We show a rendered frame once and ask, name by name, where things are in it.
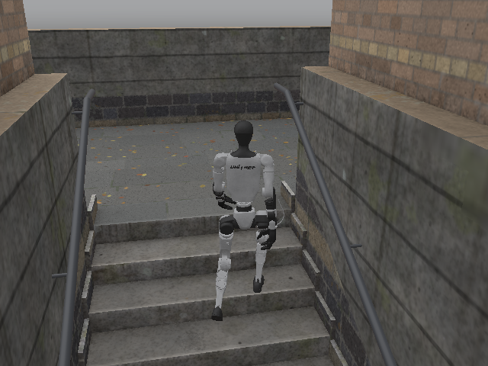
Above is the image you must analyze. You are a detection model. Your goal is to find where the robot right hand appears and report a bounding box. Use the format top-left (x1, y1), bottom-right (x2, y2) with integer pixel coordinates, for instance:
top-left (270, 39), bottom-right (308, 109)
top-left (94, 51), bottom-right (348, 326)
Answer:
top-left (257, 228), bottom-right (276, 250)

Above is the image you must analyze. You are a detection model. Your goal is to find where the robot right foot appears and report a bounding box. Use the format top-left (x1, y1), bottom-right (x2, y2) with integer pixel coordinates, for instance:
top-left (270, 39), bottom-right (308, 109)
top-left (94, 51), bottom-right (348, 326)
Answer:
top-left (253, 275), bottom-right (265, 293)

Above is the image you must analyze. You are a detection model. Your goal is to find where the left robot forearm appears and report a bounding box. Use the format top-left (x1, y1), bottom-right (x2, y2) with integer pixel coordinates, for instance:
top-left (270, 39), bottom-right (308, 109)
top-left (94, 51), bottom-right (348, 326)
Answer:
top-left (213, 183), bottom-right (225, 202)

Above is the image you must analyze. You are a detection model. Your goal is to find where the right robot forearm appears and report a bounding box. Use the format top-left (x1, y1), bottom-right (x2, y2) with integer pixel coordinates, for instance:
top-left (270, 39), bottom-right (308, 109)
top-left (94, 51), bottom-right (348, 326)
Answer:
top-left (265, 187), bottom-right (278, 230)

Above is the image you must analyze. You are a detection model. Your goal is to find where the humanoid robot torso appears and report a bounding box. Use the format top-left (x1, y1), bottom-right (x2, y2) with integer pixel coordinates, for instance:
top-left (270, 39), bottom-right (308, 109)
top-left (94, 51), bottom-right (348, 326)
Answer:
top-left (226, 150), bottom-right (261, 230)

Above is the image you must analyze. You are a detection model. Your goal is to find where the robot right upper arm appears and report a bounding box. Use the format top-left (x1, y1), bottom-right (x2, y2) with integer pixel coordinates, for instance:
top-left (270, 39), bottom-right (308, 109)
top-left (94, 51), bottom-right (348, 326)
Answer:
top-left (259, 153), bottom-right (275, 198)

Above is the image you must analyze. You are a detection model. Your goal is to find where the robot left upper arm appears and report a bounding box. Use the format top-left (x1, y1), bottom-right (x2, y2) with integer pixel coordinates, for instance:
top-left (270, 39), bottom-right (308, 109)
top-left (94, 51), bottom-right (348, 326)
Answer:
top-left (213, 152), bottom-right (228, 192)

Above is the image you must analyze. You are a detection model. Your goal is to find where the robot left hand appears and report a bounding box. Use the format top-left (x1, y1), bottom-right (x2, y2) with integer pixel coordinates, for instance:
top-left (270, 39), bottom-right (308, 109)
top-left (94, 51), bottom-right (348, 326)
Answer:
top-left (218, 195), bottom-right (236, 210)

